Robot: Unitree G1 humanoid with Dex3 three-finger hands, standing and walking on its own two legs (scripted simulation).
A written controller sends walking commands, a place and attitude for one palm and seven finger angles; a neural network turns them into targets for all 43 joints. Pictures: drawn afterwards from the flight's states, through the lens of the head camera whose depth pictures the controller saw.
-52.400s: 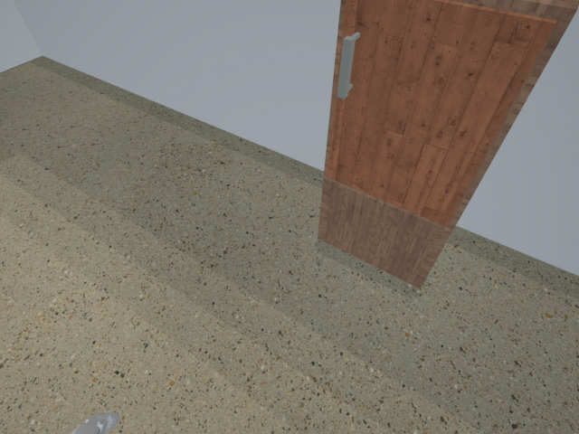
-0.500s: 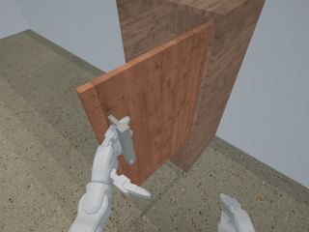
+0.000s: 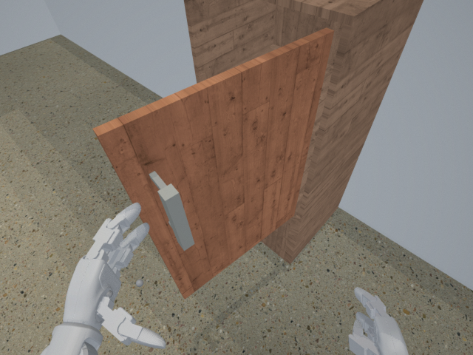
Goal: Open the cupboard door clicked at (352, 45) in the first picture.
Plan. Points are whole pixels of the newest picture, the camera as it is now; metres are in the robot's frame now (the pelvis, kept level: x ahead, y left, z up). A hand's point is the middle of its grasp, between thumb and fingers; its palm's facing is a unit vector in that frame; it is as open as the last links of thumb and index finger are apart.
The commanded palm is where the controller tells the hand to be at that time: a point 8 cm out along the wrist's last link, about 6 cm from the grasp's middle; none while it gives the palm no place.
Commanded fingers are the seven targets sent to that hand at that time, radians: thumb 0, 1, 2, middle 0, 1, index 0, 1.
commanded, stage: slide the hand sideways off the handle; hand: left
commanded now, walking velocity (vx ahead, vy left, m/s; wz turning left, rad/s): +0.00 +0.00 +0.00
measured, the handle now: (171, 212) +0.32 +0.13 +0.09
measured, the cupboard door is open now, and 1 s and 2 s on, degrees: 82 82 82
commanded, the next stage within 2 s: draw the hand back to the body in 0.16 s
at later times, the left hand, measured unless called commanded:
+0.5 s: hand (102, 285) +0.19 +0.19 +0.11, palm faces +0.02 -1.00 -0.06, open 16.3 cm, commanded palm +0.16 +0.25 +0.11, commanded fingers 0.00 -0.50 0.30 -0.15 -0.30 -0.15 -0.30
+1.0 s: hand (44, 271) +0.19 +0.25 +0.14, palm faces +0.30 -0.90 -0.32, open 14.6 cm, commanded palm +0.15 +0.30 +0.16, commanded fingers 0.00 0.13 0.57 -0.17 -0.30 -0.17 -0.30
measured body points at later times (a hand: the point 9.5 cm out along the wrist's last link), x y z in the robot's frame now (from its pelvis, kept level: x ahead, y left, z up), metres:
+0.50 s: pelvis -0.01 +0.02 +0.00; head +0.01 +0.01 +0.45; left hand +0.18 +0.25 +0.11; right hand +0.18 -0.19 -0.07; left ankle -0.01 +0.13 -0.70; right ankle +0.00 -0.08 -0.70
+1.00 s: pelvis +0.00 +0.04 +0.03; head +0.00 +0.02 +0.48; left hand +0.17 +0.30 +0.16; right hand +0.19 -0.17 -0.05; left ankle -0.01 +0.13 -0.70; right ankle +0.00 -0.08 -0.70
